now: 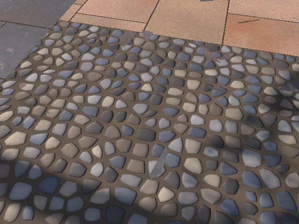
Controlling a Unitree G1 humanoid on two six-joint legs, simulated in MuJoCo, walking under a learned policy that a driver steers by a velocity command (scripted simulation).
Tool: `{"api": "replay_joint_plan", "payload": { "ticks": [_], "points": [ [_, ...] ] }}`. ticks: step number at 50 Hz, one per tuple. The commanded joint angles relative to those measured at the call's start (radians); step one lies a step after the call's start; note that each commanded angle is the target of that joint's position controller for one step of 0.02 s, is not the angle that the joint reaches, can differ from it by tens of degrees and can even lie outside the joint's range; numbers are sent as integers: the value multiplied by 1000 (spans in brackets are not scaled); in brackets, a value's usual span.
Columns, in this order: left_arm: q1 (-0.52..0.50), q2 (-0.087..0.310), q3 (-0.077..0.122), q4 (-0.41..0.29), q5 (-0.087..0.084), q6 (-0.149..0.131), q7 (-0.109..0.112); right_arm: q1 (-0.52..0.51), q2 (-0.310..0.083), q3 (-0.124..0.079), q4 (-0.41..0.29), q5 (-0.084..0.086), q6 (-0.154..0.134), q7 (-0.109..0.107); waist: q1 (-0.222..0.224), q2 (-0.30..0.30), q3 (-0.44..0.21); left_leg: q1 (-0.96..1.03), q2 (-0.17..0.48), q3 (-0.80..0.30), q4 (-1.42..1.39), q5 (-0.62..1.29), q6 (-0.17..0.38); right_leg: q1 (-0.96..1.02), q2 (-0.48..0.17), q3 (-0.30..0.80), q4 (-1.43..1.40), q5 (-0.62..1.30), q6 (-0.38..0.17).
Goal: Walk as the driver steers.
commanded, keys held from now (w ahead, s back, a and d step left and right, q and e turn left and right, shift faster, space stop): w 0.70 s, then w+e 0.30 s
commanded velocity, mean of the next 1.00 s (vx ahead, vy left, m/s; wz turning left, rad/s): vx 0.50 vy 0.00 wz -0.08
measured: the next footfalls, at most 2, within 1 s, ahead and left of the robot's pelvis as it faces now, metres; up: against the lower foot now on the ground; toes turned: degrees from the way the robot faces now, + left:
right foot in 0.30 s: +0.34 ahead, -0.17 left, +0.00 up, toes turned -2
left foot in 0.86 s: +0.65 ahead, +0.08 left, +0.00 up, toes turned +0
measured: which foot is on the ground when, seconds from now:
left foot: down 0.00-0.32, up 0.34-0.84, down 0.86-1.00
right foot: up 0.00-0.28, down 0.30-0.86, up 0.88-1.00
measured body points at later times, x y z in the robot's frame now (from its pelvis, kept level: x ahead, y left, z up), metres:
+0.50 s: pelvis +0.28 -0.08 +0.00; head +0.29 -0.10 +0.45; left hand +0.33 +0.18 -0.12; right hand +0.37 -0.35 -0.14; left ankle +0.28 +0.08 -0.66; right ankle +0.30 -0.16 -0.74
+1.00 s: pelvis +0.55 -0.02 -0.01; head +0.58 -0.01 +0.44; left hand +0.60 +0.25 -0.15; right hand +0.65 -0.29 -0.12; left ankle +0.61 +0.08 -0.74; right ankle +0.45 -0.16 -0.65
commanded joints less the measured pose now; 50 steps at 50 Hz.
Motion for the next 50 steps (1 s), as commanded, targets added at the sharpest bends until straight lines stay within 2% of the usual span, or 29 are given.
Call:
{"api": "replay_joint_plan", "payload": {
  "ticks": [1,5,8,10,12,13,14,15,16,17,18,19,20,21,23,26,28,32,37,40,41,42,43,44,45,46,47,48,50],
  "points": [
    [34,45,13,-44,13,4,7,-39,-130,-20,-53,1,-18,-20,47,76,55,-107,277,-204,-204,84,171,-21,-42,0,-141,160,26],
    [-130,28,6,-87,3,-8,-6,43,-159,-25,-36,17,-5,-35,-12,76,55,-19,263,-159,-189,95,127,11,3,-37,-434,308,34],
    [-219,32,2,-116,-7,-10,-23,98,-169,-29,-14,26,6,-36,-46,85,73,73,294,-164,-157,65,122,14,24,-46,-536,284,34],
    [-253,43,2,-138,-10,-16,-36,117,-169,-32,-3,27,16,-38,-49,89,83,146,327,-179,-118,67,113,6,32,-42,-585,220,15],
    [-231,65,9,-144,-10,-25,-47,108,-181,-38,-1,27,27,-41,-22,103,68,190,350,-192,-63,120,97,63,49,-51,-627,139,-13],
    [-176,84,19,-133,-9,-29,-48,89,-189,-40,-5,26,32,-41,14,114,39,192,344,-182,0,238,84,152,73,-73,-647,110,-30],
    [-49,119,40,-95,-7,-32,-45,71,-177,-35,-11,22,38,-41,80,106,-34,173,297,-142,151,403,61,320,107,-99,-669,103,-55],
    [155,190,67,-43,-1,-34,-38,61,-139,-18,-32,7,37,-40,158,55,-178,31,236,-86,420,372,26,615,22,-5,-640,129,-110],
    [292,306,96,-16,15,-25,-35,163,-24,18,-49,4,16,-31,143,-193,-328,-395,67,-9,833,-7,-56,1027,-230,427,-696,21,-267],
    [307,229,74,-12,13,-24,-39,166,-57,13,-33,20,-12,-25,148,-222,-393,-542,43,-163,1000,-418,-46,1074,-285,688,-836,-58,-304],
    [215,166,53,-27,7,-26,-39,73,-155,-13,-60,47,-26,-22,129,-151,-241,-627,107,-183,1060,-361,-24,949,-252,550,-844,-62,-245],
    [114,129,40,-52,5,-24,-39,6,-163,-16,-78,48,-29,-25,99,-78,-154,-608,165,-153,1029,-262,-17,800,-212,400,-862,14,-211],
    [46,98,29,-62,8,-22,-44,-29,-149,-19,-83,34,-22,-32,70,-21,-87,-568,199,-136,964,-190,-23,666,-167,300,-901,84,-194],
    [16,74,22,-63,14,-25,-49,-22,-135,-26,-82,24,-8,-37,37,-32,-55,-506,228,-138,903,-142,-26,578,-127,224,-937,124,-174],
    [33,71,22,-40,17,-29,-54,15,-89,-23,-70,21,18,-39,10,-43,-35,-443,234,-122,858,-97,-40,500,-92,148,-982,199,-179],
    [89,110,33,-7,18,-31,-40,-57,-90,-29,-101,13,30,-43,11,-17,4,-527,240,-118,745,7,-62,512,-90,88,-1009,311,-192],
    [121,113,32,8,16,-23,-28,-136,-84,-30,-127,9,28,-42,28,-15,19,-569,239,-114,629,97,-72,540,-85,61,-1018,324,-182],
    [175,128,33,32,6,-15,-15,-279,-65,-23,-165,15,20,-30,70,-21,50,-529,205,-80,400,240,-72,563,-64,9,-1038,260,-156],
    [255,131,39,80,-5,4,-8,-413,-71,-19,-220,24,7,-6,102,-18,101,-550,182,-84,265,182,-52,698,-118,38,-984,251,-154],
    [229,156,50,77,-9,18,0,-371,-105,-30,-222,24,-11,5,55,-39,72,-424,150,-78,209,86,-31,724,-137,74,-901,347,-135],
    [203,165,53,70,-8,22,0,-301,-130,-43,-205,24,-16,3,11,-51,29,-301,120,-54,196,62,-19,706,-121,69,-826,478,-123],
    [184,147,46,61,-2,25,-2,-147,-173,-68,-158,23,-18,-5,-61,-41,-65,-82,100,-37,190,68,3,651,-64,38,-662,572,-98],
    [171,108,29,32,11,24,-4,49,-246,-90,-120,8,-19,-17,-132,30,-221,240,250,-186,229,75,62,453,7,-9,-369,386,-60],
    [312,-36,-8,29,2,6,-10,141,-321,-108,-96,-3,-9,-17,-79,295,-378,611,506,-626,144,-83,203,48,176,-53,8,-183,12],
    [290,46,10,44,-21,-12,-12,132,-228,-82,-105,0,-8,-18,-98,276,-399,579,517,-769,40,-172,194,-44,155,95,161,-369,3],
    [199,121,33,13,-42,-17,-9,46,-174,-65,-117,6,-11,-21,-84,220,-243,445,490,-611,22,-171,141,-110,104,89,201,-301,-9],
    [143,121,36,-4,-39,-14,-2,-39,-143,-54,-131,8,-12,-22,-52,146,-153,289,460,-480,-7,-109,112,-85,50,60,172,-207,-13],
    [114,111,43,-9,-24,-6,4,-98,-112,-47,-131,3,-14,-18,-23,111,-87,155,420,-381,-49,-54,94,-39,18,53,122,-142,-13],
    [158,62,48,-3,-23,25,2,-137,-83,-42,-118,-8,-19,-17,30,153,-43,23,370,-242,-113,-2,77,63,-18,55,66,-80,-18]
  ]
}}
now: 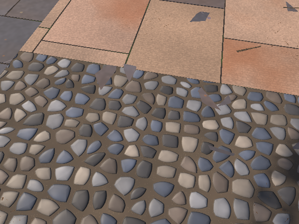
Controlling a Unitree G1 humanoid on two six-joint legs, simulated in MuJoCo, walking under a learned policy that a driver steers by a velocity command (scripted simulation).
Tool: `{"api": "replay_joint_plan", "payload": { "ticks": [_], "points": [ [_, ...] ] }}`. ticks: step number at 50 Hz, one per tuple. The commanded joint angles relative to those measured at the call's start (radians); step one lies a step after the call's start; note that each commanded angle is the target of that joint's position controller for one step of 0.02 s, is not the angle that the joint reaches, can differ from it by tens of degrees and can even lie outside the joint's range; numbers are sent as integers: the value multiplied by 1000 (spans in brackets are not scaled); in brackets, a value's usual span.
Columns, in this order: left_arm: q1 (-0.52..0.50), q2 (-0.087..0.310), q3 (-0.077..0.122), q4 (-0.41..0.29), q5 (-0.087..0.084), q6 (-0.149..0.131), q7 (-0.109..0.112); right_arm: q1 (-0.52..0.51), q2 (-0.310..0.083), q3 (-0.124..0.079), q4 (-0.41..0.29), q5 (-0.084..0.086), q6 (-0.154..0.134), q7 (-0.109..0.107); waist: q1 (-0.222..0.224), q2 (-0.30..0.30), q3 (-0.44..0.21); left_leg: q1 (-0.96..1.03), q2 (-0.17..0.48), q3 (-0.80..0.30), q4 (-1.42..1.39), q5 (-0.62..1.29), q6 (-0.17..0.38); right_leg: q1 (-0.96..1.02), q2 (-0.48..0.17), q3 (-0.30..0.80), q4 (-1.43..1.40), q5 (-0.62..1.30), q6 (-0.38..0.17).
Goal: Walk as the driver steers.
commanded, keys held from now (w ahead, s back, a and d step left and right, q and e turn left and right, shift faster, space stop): w+e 0.64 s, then w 0.36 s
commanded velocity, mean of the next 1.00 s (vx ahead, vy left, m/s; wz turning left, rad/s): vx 0.50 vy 0.00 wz -0.45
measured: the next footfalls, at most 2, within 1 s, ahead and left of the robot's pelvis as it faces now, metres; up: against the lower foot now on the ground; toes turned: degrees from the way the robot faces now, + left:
right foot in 0.42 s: +0.35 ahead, -0.18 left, +0.00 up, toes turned -17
left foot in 0.94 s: +0.70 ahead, -0.11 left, +0.00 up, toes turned -27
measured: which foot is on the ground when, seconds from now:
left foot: down 0.00-0.40, up 0.42-0.92, down 0.94-1.00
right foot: up 0.00-0.40, down 0.42-0.96, up 0.98-1.00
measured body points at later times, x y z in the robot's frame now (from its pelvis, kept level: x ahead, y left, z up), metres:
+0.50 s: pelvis +0.25 -0.08 -0.02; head +0.29 -0.10 +0.43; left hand +0.47 +0.13 -0.12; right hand +0.24 -0.37 -0.15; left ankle +0.13 +0.10 -0.64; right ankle +0.31 -0.17 -0.74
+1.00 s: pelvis +0.54 -0.14 -0.01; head +0.57 -0.15 +0.44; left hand +0.69 +0.10 -0.14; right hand +0.61 -0.46 -0.10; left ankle +0.67 -0.10 -0.74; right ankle +0.34 -0.18 -0.68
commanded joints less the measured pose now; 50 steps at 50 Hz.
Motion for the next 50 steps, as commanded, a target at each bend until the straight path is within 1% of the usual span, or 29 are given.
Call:
{"api": "replay_joint_plan", "payload": {
  "ticks": [1,4,8,11,15,16,18,19,20,21,22,23,24,25,26,27,29,31,32,36,38,41,44,45,46,47,48,49,50],
  "points": [
    [46,29,23,-60,-3,19,3,25,-79,-20,-14,-6,-15,-4,6,150,-45,154,270,-230,-304,60,136,-152,-102,52,8,85,-9],
    [-19,30,30,-100,7,40,4,46,-118,-33,7,-10,-18,-18,11,109,-1,150,276,-134,-336,144,148,-234,-109,64,-60,185,2],
    [-121,26,30,-141,12,34,-15,75,-144,-41,20,-11,-6,-36,-10,93,23,208,262,-23,-344,190,131,-279,-96,42,-263,355,15],
    [-237,12,18,-184,17,30,-36,114,-166,-46,27,-2,5,-45,-52,77,55,259,273,36,-342,193,122,-278,-87,-25,-397,404,9],
    [-335,15,12,-247,13,32,-61,165,-190,-57,43,15,30,-45,-79,82,87,392,309,80,-285,251,107,-300,-70,-82,-498,311,-18],
    [-339,23,15,-259,12,33,-66,162,-198,-60,42,20,37,-44,-71,91,83,415,316,94,-253,320,98,-280,-56,-102,-513,265,-31],
    [-292,56,31,-270,13,38,-72,132,-228,-69,31,28,48,-46,-23,128,28,433,315,126,-123,648,76,-151,7,-163,-524,167,-67],
    [-204,86,49,-255,10,39,-71,115,-240,-72,25,32,56,-48,32,139,-27,424,303,144,14,800,62,-29,54,-192,-538,136,-92],
    [-46,137,79,-215,7,39,-65,93,-239,-69,18,37,62,-48,120,118,-108,353,262,169,227,817,32,198,107,-203,-615,201,-128],
    [116,237,119,-176,8,46,-42,100,-207,-56,-4,17,56,-49,177,2,-197,96,214,171,548,507,-22,504,3,6,-658,195,-187],
    [74,337,126,-185,5,35,-37,175,-45,-10,-63,-15,24,-35,39,-237,-262,-339,2,47,873,-404,-76,776,-236,583,-780,48,-358],
    [114,259,100,-210,19,19,-45,74,-123,-19,-83,30,-23,-21,109,-121,-360,-448,-11,-174,973,-432,-54,823,-295,776,-916,-8,-383],
    [81,197,82,-201,26,5,-48,-7,-156,-29,-109,63,-42,-15,110,-75,-231,-535,35,-177,953,-333,-24,756,-270,627,-916,94,-330],
    [14,159,70,-214,18,-1,-47,-10,-150,-26,-100,47,-50,-20,67,-2,-166,-489,83,-181,867,-241,-7,613,-222,487,-903,191,-289],
    [-66,126,60,-233,19,-1,-46,1,-158,-35,-85,21,-46,-27,23,28,-121,-406,115,-181,779,-189,-11,468,-181,385,-909,286,-257],
    [-106,100,48,-252,28,-2,-42,23,-168,-44,-81,16,-31,-26,-10,19,-108,-334,136,-189,728,-157,-17,381,-153,332,-930,348,-244],
    [-102,118,50,-255,25,-8,-33,26,-148,-45,-92,4,-4,-25,-30,23,-93,-286,131,-174,646,-124,-45,296,-134,293,-961,428,-251],
    [-66,150,57,-248,20,-11,-18,-31,-125,-40,-116,-9,9,-30,-22,25,-63,-303,112,-159,533,-41,-75,254,-112,244,-977,470,-248],
    [-46,159,59,-244,19,-10,-11,-75,-119,-37,-131,-10,11,-32,-9,19,-47,-319,101,-156,458,17,-86,248,-100,230,-980,466,-240],
    [9,136,50,-219,19,-6,0,-188,-84,-18,-156,0,3,-15,47,-38,-21,-249,56,-133,168,274,-79,232,-52,154,-979,369,-177],
    [43,138,49,-197,19,-9,-3,-236,-87,-14,-173,8,-2,-5,72,-49,-2,-226,46,-130,113,319,-67,248,-72,173,-978,320,-169],
    [85,140,48,-170,17,-4,-1,-286,-114,-15,-201,11,-14,8,90,-47,20,-289,43,-139,56,249,-35,379,-127,223,-918,354,-170],
    [86,156,53,-159,21,11,8,-251,-137,-20,-203,12,-26,18,63,-71,14,-255,26,-122,19,124,6,472,-165,255,-853,500,-151],
    [66,162,53,-164,21,15,8,-190,-154,-28,-189,11,-29,17,27,-82,-16,-164,1,-96,1,98,26,475,-150,241,-795,651,-137],
    [43,151,47,-172,24,18,6,-72,-183,-44,-155,6,-31,13,-34,-71,-93,10,-14,-80,-16,130,56,453,-99,201,-668,794,-115],
    [18,122,32,-194,34,17,3,102,-226,-57,-125,-7,-31,8,-111,-25,-233,293,104,-198,33,176,122,311,-45,159,-434,696,-82],
    [157,47,10,-192,22,2,-2,250,-303,-81,-95,-16,-21,5,-96,224,-393,697,329,-601,4,41,282,-67,110,74,-42,259,5],
    [164,70,6,-183,9,-11,-5,274,-235,-64,-68,13,-15,14,-102,320,-399,742,394,-859,-144,-158,309,-251,138,130,93,-216,9],
    [63,144,23,-201,-5,-17,-9,200,-178,-46,-81,27,-9,12,-106,212,-222,609,365,-755,-168,-281,256,-342,73,137,156,-160,1]
  ]
}}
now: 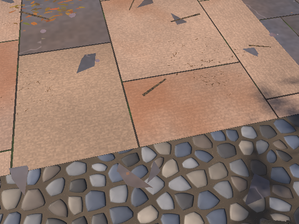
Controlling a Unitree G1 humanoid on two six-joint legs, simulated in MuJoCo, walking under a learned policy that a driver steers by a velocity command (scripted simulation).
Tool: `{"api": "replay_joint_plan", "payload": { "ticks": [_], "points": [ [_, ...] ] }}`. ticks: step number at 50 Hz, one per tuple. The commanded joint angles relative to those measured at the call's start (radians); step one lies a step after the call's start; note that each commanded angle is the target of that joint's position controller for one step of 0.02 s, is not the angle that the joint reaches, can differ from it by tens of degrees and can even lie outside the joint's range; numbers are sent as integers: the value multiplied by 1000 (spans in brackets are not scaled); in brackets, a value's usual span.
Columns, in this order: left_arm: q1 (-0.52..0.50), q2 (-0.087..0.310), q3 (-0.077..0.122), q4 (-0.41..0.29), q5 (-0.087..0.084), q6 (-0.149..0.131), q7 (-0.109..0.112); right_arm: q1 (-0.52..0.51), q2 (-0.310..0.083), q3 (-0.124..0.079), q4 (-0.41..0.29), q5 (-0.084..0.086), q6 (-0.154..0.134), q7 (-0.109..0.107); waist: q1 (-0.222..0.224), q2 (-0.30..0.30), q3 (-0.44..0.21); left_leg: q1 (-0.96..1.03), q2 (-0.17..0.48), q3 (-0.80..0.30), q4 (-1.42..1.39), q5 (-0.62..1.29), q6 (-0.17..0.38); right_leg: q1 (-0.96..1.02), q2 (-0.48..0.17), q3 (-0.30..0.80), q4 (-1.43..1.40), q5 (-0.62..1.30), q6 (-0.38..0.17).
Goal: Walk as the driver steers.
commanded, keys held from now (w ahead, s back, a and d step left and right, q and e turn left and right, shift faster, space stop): w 0.08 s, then q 0.80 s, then no key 0.12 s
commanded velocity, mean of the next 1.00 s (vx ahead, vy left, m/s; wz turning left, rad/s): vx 0.16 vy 0.00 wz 0.36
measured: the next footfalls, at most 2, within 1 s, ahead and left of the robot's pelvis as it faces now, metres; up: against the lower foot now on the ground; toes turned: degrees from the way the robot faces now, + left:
right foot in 0.40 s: +0.36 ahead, -0.10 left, +0.00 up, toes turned +10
left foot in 0.80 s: +0.22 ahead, +0.13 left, +0.00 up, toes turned +24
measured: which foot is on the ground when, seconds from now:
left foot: down 0.00-0.40, up 0.42-0.78, down 0.80-1.00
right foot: up 0.00-0.38, down 0.40-0.80, up 0.82-1.00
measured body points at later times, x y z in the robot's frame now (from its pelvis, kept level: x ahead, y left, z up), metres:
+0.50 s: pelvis +0.20 -0.02 +0.01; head +0.25 -0.02 +0.45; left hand +0.37 +0.26 -0.07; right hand +0.31 -0.29 -0.12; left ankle +0.10 +0.10 -0.66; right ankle +0.32 -0.11 -0.72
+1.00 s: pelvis +0.21 +0.03 +0.02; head +0.22 +0.08 +0.47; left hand +0.21 +0.36 -0.11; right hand +0.45 -0.17 -0.06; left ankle +0.19 +0.11 -0.72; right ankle +0.29 -0.10 -0.64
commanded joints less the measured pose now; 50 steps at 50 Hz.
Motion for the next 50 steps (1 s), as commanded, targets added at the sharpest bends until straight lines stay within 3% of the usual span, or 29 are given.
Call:
{"api": "replay_joint_plan", "payload": {
  "ticks": [1,2,4,7,9,12,15,18,19,20,21,22,23,24,27,29,32,36,38,39,40,41,42,43,45,46,48,50],
  "points": [
    [-67,137,16,-112,-14,-38,-6,216,-126,-36,7,13,17,-8,-120,100,-113,571,366,-561,-269,-270,198,-578,-107,-7,365,58,-2],
    [-112,127,18,-123,3,-38,-6,164,-104,-26,1,2,21,-7,-92,60,-35,431,324,-472,-306,-182,186,-550,-142,-35,292,119,1],
    [-81,99,21,-116,12,-27,-4,136,-88,-16,1,-11,17,-5,-44,94,-20,309,268,-368,-352,-43,170,-452,-187,-46,200,182,6],
    [-97,60,12,-133,32,-23,9,154,-128,-21,22,-5,13,-10,-19,92,-15,248,242,-244,-338,487,195,-411,-176,-93,61,209,55],
    [-144,36,2,-147,38,-27,10,169,-152,-29,33,0,26,-24,-26,88,-39,245,204,-163,-305,660,171,-369,-151,-113,-88,319,75],
    [-245,33,-2,-167,27,-24,6,223,-179,-37,47,19,51,-38,-65,107,-66,254,162,-133,-261,622,128,-294,-90,-125,-278,491,83],
    [-320,55,3,-191,23,-20,1,262,-180,-41,55,28,79,-50,-84,124,-62,300,183,-203,-201,503,119,-283,-63,-97,-381,493,83],
    [-271,100,20,-182,30,-32,-5,220,-176,-45,30,31,97,-63,-39,136,-77,322,185,-293,-92,372,85,-186,-61,-76,-507,492,52],
    [-219,122,28,-167,38,-40,-1,205,-158,-41,17,30,99,-64,-13,114,-104,288,140,-284,-11,317,52,-74,-88,-80,-579,606,25],
    [-138,187,43,-166,60,-43,11,199,-106,-24,-18,11,94,-62,6,11,-215,161,68,-242,190,119,6,159,-255,43,-524,921,-45],
    [-121,214,45,-179,67,-24,20,365,-32,-3,-10,0,86,-57,-51,-235,-328,-95,-57,-147,462,-543,-55,421,-514,269,-450,1288,-210],
    [-107,162,36,-181,45,-7,13,411,-119,-15,1,18,91,-52,-35,-232,-411,-154,-10,-160,622,-610,-77,406,-564,367,-481,1113,-269],
    [-147,116,24,-193,35,3,14,343,-175,-36,-2,28,109,-56,-24,-134,-319,-206,27,-147,695,-536,-100,329,-495,287,-514,919,-238],
    [-198,98,16,-193,32,12,17,288,-173,-42,-13,27,130,-64,-32,-89,-239,-230,53,-122,706,-467,-121,236,-436,203,-549,765,-202],
    [-303,114,18,-188,51,27,19,278,-131,-45,-33,20,186,-76,-75,-126,-112,-106,79,-77,661,-329,-148,-59,-345,28,-663,522,-177],
    [-318,116,21,-180,52,26,23,269,-107,-41,-53,17,192,-76,-79,-135,-104,-64,82,-53,579,-289,-144,-94,-339,-38,-687,503,-185],
    [-327,135,29,-168,42,29,30,214,-93,-32,-90,10,189,-62,-63,-123,-131,1,105,-40,418,-228,-123,-76,-365,-88,-686,512,-192],
    [-312,172,42,-145,25,41,27,187,-125,-40,-121,11,191,-37,-55,-133,-139,88,96,-2,257,-204,-80,-38,-401,-114,-659,465,-170],
    [-324,177,44,-133,6,50,25,229,-126,-48,-111,8,192,-28,-88,-120,-134,186,67,36,89,-118,-38,-54,-387,-153,-596,395,-117],
    [-296,155,41,-117,1,55,25,262,-140,-58,-97,3,193,-30,-93,-86,-126,257,44,31,9,-78,-7,-98,-356,-189,-526,315,-64],
    [-250,110,33,-99,9,62,19,284,-200,-76,-100,-2,192,-39,-81,83,-77,325,140,-148,-139,52,54,-227,-271,-280,-328,172,30],
    [-238,65,19,-134,54,64,11,259,-302,-88,-143,0,192,-58,-31,379,-37,403,384,-493,-171,345,192,-503,-119,-326,-18,-183,131],
    [-365,110,33,-174,47,56,22,274,-313,-88,-162,-44,168,-47,-120,302,-81,285,428,-581,-246,235,296,-534,-75,-143,136,-195,114],
    [-383,135,43,-174,24,57,30,227,-291,-82,-165,-49,145,-42,-92,214,-53,262,366,-502,-258,126,247,-535,-94,-99,190,-91,90],
    [-308,142,54,-120,30,69,47,113,-211,-60,-183,-6,133,-52,-36,155,-58,256,288,-381,-235,74,145,-520,-117,-85,190,67,86],
    [-279,140,55,-109,36,72,48,92,-188,-49,-189,0,133,-58,-23,166,-74,240,266,-343,-225,128,137,-479,-110,-93,212,116,96],
    [-257,125,53,-101,28,66,41,109,-152,-33,-188,-9,132,-66,-20,151,-110,264,243,-301,-214,204,139,-432,-101,-98,216,170,107],
    [-272,103,42,-105,21,62,37,131,-145,-29,-180,-8,130,-70,-34,145,-110,315,237,-290,-205,232,143,-430,-107,-93,115,191,116]
  ]
}}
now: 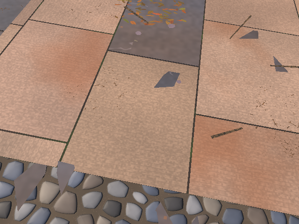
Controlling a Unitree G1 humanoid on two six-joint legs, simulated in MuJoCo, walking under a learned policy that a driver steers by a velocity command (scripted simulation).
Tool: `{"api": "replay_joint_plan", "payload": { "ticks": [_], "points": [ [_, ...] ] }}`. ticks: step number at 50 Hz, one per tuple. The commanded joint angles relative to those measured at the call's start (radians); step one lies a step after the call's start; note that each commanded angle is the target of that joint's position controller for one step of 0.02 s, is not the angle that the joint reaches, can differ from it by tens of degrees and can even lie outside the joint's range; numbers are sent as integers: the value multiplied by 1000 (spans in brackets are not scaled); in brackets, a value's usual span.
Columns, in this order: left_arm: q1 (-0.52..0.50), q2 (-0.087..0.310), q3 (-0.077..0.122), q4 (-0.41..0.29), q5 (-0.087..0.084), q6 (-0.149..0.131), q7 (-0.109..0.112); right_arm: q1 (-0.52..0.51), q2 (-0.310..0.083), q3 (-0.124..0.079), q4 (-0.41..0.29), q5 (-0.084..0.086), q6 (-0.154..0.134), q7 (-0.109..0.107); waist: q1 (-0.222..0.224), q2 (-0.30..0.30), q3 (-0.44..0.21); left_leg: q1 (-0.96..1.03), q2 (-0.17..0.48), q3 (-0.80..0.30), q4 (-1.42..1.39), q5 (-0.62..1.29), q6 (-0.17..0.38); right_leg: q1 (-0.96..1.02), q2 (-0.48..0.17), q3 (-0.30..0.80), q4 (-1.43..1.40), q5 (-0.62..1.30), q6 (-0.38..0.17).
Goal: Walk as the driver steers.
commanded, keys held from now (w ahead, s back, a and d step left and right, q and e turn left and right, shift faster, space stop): no key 0.84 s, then w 0.16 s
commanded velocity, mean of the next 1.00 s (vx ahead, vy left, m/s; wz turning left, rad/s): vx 0.03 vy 0.00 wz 0.08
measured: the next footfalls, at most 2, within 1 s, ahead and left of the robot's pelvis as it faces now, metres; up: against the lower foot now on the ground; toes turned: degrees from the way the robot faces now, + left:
right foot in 0.22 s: +0.06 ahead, -0.15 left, +0.00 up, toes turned +3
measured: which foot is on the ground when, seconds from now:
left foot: down 0.00-1.00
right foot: up 0.00-0.20, down 0.22-1.00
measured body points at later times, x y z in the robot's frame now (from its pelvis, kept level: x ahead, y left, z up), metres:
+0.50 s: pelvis +0.02 -0.03 -0.01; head +0.03 -0.03 +0.44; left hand +0.14 +0.23 -0.12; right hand +0.15 -0.28 -0.12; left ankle +0.02 +0.09 -0.74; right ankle +0.02 -0.15 -0.74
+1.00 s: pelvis +0.03 -0.03 -0.01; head +0.03 -0.03 +0.44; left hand +0.08 +0.24 -0.15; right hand +0.12 -0.29 -0.14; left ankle +0.01 +0.08 -0.73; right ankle +0.02 -0.15 -0.74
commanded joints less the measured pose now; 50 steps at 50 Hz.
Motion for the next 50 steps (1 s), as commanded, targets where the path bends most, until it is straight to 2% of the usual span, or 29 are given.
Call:
{"api": "replay_joint_plan", "payload": {
  "ticks": [1,4,7,9,10,11,12,13,14,15,18,27,42,43,44,45,46,47,48,49,50],
  "points": [
    [-28,42,2,-62,-5,-16,-3,-34,-126,-27,-69,2,-19,-12,6,161,-117,180,218,-201,-137,301,149,-18,-29,40,-107,47,15],
    [-44,33,-11,-64,-7,-18,-17,-35,-141,-30,-63,-3,-12,-10,-16,184,-103,159,221,-216,-133,249,165,87,-35,31,-276,18,21],
    [-32,51,-11,-59,-14,-22,-26,-42,-144,-28,-51,-3,-7,4,-28,186,-79,114,227,-248,-120,247,184,190,-24,11,-388,-32,14],
    [-8,42,-15,-49,-14,-28,-31,-62,-127,-20,-41,6,-5,9,-8,171,-72,109,215,-259,-90,277,172,261,-17,1,-527,22,-1],
    [19,32,-20,-38,-9,-35,-35,-71,-115,-14,-34,13,-5,9,17,154,-72,93,194,-248,-70,285,147,334,-13,-8,-668,145,-14],
    [36,45,-21,-32,3,-40,-37,-51,-102,-9,-25,13,-10,9,20,129,-87,67,169,-242,-60,252,106,425,-38,25,-737,284,-32],
    [62,94,-15,-33,18,-44,-34,-31,-77,0,-23,-5,-20,9,4,53,-123,23,119,-198,-8,163,54,521,-132,109,-720,486,-64],
    [28,152,-1,-21,11,-42,-34,21,-70,-3,-24,-13,-32,18,-68,-96,-124,-6,26,-103,7,36,13,515,-171,135,-661,524,-122],
    [0,77,-16,-26,4,-41,-39,-10,-72,0,-14,-22,-33,18,-39,-114,-131,57,15,-68,3,-4,-23,438,-161,141,-685,365,-150],
    [-16,45,-26,-30,6,-44,-43,-56,-92,-7,-16,-17,-29,17,-20,-94,-100,64,15,-66,7,10,-31,407,-132,124,-694,271,-132],
    [-6,55,-31,-18,8,-60,-42,-78,-85,-10,-20,-9,-6,10,-3,-53,-66,71,28,-85,7,100,-12,373,-94,86,-683,211,-92],
    [6,41,-48,22,3,-54,-32,-42,-64,-15,26,-5,-13,2,11,39,-41,74,34,-93,-9,128,-23,380,-62,59,-657,179,-87],
    [13,27,-61,141,-1,-51,-33,-7,-61,-18,122,-1,-18,-16,11,34,-15,112,36,-80,-27,138,-37,373,-38,47,-687,151,-84],
    [31,25,-61,157,-1,-49,-32,10,-53,-16,139,0,-17,-17,12,28,-34,119,21,-64,-26,43,-35,378,-29,42,-698,48,-89],
    [40,41,-55,166,-8,-45,-29,16,-56,-19,148,6,-15,-19,14,10,-18,90,-6,-37,-4,-125,-27,365,-22,46,-706,-112,-105],
    [49,63,-48,169,-16,-42,-26,15,-59,-21,149,11,-18,-20,20,-17,18,28,-26,-16,27,-294,-19,345,-38,83,-727,-285,-134],
    [70,76,-44,170,-21,-45,-23,0,-57,-21,142,15,-27,-20,32,-43,63,-50,-29,-4,65,-368,-13,335,-86,159,-773,-418,-172],
    [106,96,-39,178,-25,-53,-21,-22,-41,-17,131,23,-44,-16,44,-88,93,-119,-31,23,135,-343,-13,356,-164,276,-839,-505,-219],
    [125,124,-29,186,-27,-62,-20,-40,-22,-13,123,32,-62,-10,45,-143,115,-161,-23,63,223,-258,-18,374,-261,405,-908,-545,-272],
    [123,134,-23,184,-26,-69,-19,-64,-28,-14,119,35,-77,-4,50,-144,140,-181,16,40,274,-219,-12,353,-314,476,-942,-510,-306],
    [111,130,-23,177,-23,-76,-20,-61,-34,-17,121,36,-88,2,41,-131,135,-181,36,30,292,-233,-1,354,-326,481,-944,-453,-311]
  ]
}}
Velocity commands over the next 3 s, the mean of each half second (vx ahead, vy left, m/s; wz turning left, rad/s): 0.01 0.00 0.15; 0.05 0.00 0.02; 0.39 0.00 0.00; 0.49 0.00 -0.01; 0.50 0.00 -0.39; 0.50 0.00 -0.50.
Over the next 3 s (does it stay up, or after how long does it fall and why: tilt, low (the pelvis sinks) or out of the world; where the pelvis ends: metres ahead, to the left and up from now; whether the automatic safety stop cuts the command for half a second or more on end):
stays up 1.06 -0.11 0.00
